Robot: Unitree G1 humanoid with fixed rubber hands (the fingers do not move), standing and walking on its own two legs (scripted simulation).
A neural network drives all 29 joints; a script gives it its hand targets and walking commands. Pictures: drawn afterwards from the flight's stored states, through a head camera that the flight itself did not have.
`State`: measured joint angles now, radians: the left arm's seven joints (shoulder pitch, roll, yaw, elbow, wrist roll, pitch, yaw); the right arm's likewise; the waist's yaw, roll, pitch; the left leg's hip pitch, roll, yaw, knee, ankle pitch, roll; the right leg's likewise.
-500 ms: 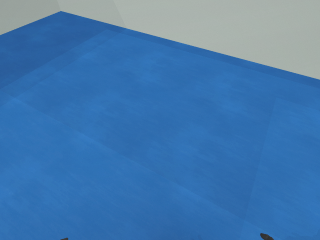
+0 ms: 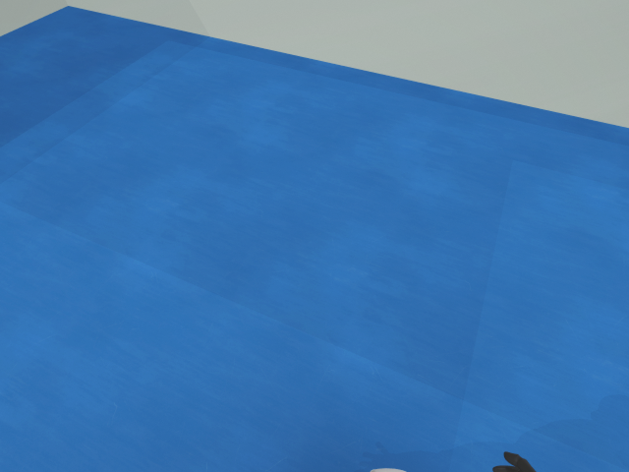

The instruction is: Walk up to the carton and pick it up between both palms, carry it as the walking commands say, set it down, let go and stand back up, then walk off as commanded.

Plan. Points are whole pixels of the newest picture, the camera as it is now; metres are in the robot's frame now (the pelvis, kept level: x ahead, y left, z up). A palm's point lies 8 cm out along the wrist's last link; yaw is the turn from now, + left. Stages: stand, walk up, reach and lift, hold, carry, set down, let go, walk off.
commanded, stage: walk up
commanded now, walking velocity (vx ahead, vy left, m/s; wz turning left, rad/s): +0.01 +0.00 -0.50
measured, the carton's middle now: out of the picture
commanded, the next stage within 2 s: none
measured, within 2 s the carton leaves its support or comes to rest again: neither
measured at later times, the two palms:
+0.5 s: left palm out of the picture +0.10 +0.21 -0.13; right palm out of the picture +0.04 -0.29 -0.13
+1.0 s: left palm (227, 428) +0.20 +0.14 -0.11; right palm out of the picture -0.19 -0.20 -0.15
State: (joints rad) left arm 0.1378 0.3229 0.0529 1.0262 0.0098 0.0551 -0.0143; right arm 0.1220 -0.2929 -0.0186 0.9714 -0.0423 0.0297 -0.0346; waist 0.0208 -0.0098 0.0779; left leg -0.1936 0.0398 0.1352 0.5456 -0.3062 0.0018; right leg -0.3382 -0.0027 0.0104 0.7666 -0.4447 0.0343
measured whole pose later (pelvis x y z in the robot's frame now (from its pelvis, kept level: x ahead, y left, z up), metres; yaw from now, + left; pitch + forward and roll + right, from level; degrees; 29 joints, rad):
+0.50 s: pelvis -0.02 -0.02 +0.00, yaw -12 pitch +0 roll +1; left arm 0.14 0.20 0.04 0.97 0.03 0.06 0.00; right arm 0.08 -0.25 -0.04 0.93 -0.01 0.07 -0.04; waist 0.02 0.01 0.08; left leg -0.38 0.03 0.02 0.87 -0.44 -0.05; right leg -0.37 0.08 0.07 0.59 -0.21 -0.06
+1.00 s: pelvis -0.05 +0.00 +0.00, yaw -31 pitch +0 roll +1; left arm 0.07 0.25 0.06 0.88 0.01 0.05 -0.03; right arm 0.30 -0.20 -0.03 0.99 -0.03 0.03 -0.02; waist -0.06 0.03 0.08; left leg -0.20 0.15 0.29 0.61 -0.37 -0.03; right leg -0.23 -0.04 -0.04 0.60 -0.36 0.04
